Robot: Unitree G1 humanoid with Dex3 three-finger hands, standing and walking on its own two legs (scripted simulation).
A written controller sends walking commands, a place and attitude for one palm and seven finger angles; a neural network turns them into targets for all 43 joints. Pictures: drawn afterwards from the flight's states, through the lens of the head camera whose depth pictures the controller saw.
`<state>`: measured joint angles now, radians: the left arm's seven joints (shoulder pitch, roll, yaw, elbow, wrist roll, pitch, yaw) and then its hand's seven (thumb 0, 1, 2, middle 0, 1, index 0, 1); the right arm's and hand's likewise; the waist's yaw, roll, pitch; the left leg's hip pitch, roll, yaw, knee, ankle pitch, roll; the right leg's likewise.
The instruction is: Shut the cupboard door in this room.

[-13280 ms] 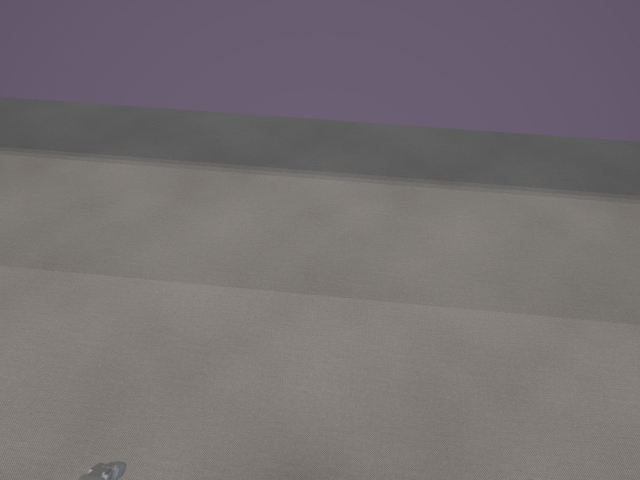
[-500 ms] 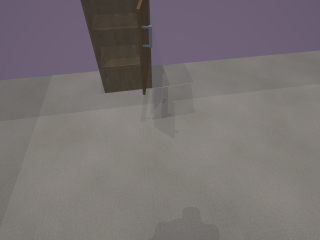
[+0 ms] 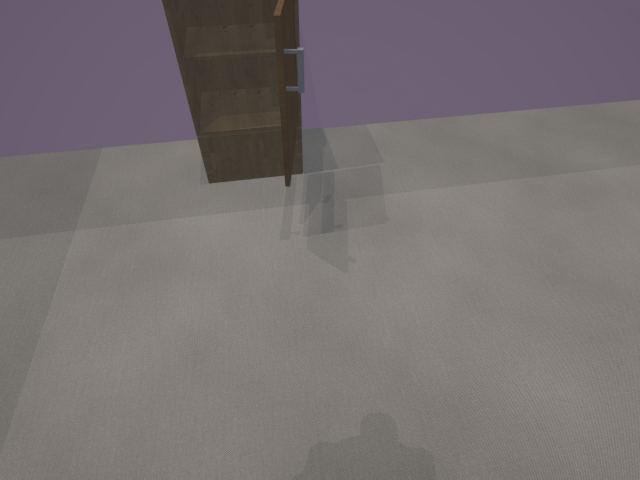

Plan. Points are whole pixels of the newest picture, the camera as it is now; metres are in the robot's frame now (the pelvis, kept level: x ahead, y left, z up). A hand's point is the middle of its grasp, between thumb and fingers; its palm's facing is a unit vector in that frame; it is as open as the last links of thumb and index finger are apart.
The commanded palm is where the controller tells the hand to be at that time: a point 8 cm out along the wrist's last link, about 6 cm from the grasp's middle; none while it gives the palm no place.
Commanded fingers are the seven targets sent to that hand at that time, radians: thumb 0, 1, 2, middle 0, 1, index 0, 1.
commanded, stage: walk around to get in front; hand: left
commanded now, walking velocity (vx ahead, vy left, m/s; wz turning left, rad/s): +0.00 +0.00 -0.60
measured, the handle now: (294, 70) +1.23 +0.16 -0.05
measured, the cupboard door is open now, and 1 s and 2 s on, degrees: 78 78 78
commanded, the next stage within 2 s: none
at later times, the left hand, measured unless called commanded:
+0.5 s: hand out of the picture +0.07 +0.15 -0.17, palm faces -0.15 -0.95 -0.28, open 7.4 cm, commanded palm none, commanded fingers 0.00 0.90 0.90 -0.20 -0.30 -0.20 -0.30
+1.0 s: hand (208, 448) +0.20 +0.18 -0.17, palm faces -0.43 -0.88 -0.22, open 7.4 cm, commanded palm none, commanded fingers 0.00 0.90 0.90 -0.20 -0.30 -0.20 -0.30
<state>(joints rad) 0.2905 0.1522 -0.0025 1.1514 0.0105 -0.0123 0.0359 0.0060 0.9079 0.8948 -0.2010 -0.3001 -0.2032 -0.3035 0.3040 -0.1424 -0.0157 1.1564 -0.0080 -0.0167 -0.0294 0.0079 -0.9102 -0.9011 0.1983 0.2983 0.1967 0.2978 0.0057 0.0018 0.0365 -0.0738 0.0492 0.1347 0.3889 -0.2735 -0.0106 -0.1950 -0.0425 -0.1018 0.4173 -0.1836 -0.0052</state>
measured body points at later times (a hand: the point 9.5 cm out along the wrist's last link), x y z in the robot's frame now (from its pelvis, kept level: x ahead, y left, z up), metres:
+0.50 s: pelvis -0.02 -0.04 -0.01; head +0.03 -0.07 +0.43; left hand +0.08 +0.20 -0.15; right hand +0.02 -0.30 -0.17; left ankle -0.02 +0.13 -0.66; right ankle +0.00 -0.11 -0.74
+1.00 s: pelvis +0.04 +0.01 +0.00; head +0.07 +0.02 +0.45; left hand +0.22 +0.23 -0.15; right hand -0.03 -0.24 -0.13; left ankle +0.04 +0.13 -0.74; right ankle -0.01 -0.12 -0.66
